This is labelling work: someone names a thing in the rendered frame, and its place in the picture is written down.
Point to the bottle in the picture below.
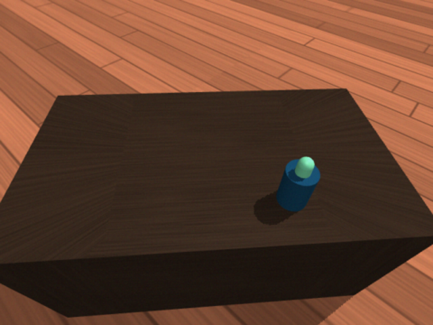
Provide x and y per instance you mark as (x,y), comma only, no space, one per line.
(297,184)

